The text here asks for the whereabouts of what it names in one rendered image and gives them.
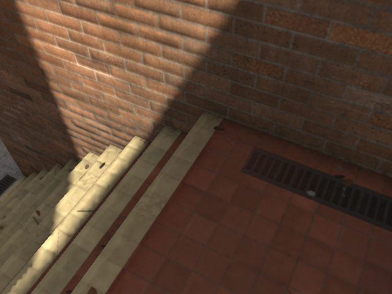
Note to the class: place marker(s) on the stairs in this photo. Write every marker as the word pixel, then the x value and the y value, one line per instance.
pixel 53 225

